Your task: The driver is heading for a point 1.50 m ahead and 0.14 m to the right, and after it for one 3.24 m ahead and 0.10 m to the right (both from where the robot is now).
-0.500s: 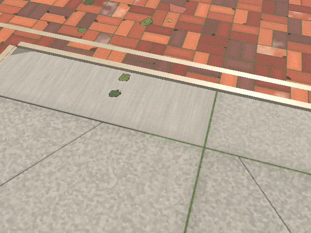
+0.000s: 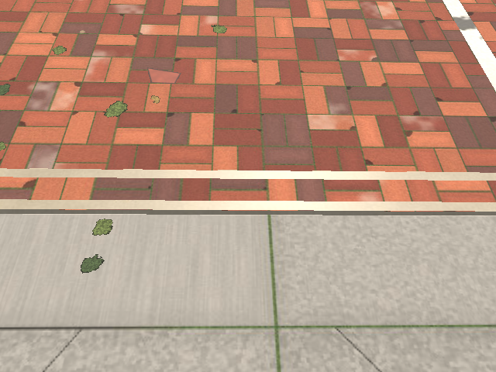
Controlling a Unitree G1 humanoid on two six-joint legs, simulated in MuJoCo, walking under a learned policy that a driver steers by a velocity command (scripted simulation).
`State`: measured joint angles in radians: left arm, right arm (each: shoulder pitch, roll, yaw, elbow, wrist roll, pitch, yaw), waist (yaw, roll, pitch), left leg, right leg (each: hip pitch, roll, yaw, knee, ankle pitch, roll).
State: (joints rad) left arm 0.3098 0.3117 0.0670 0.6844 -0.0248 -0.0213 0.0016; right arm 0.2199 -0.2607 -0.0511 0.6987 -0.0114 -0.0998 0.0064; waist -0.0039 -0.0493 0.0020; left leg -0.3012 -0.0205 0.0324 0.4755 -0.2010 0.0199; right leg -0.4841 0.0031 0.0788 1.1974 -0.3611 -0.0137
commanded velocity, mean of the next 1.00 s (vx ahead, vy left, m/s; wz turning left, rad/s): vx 0.50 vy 0.00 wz -0.30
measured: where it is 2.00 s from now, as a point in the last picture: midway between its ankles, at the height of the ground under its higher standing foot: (313, 195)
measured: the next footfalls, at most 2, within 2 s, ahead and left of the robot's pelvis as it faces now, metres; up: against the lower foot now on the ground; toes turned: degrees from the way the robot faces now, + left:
right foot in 0.38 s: +0.34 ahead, -0.18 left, +0.00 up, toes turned -15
left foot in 0.90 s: +0.70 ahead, -0.04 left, +0.00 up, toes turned -15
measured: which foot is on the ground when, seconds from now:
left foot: down 0.00-0.38, up 0.40-0.88, down 0.90-1.00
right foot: up 0.00-0.36, down 0.38-0.92, up 0.94-1.00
